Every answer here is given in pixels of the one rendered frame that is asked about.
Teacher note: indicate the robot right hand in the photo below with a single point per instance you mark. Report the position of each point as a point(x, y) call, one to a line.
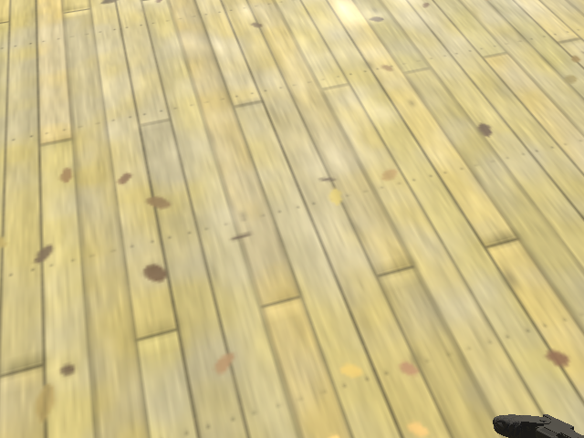
point(527, 426)

